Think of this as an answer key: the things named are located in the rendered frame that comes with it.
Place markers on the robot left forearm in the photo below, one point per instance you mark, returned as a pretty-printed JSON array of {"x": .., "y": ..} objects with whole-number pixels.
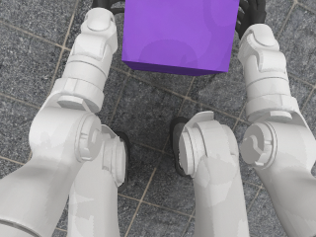
[{"x": 87, "y": 68}]

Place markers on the robot right shin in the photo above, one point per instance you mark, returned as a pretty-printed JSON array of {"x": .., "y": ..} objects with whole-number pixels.
[{"x": 207, "y": 116}]

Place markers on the left robot upper arm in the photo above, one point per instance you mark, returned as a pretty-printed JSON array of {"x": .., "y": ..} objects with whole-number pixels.
[{"x": 33, "y": 197}]

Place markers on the robot right forearm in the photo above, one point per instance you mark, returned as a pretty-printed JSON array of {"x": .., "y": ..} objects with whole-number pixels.
[{"x": 266, "y": 80}]

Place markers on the robot right hand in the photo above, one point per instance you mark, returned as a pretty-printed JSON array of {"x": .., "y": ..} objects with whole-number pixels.
[{"x": 254, "y": 14}]

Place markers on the carton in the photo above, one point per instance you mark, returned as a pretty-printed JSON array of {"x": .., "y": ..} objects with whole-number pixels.
[{"x": 183, "y": 37}]

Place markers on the left robot thigh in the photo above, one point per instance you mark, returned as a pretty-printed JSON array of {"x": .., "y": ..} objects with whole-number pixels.
[{"x": 93, "y": 197}]

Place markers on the right robot upper arm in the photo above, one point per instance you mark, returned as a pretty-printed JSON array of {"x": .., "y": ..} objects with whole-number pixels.
[{"x": 282, "y": 155}]

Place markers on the robot left hand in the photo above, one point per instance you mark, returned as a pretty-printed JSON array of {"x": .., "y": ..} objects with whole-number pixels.
[{"x": 107, "y": 4}]

